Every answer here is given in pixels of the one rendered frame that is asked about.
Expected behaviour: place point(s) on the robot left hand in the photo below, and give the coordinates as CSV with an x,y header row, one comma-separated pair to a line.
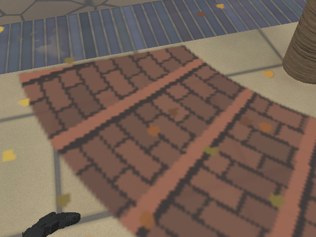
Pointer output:
x,y
52,222

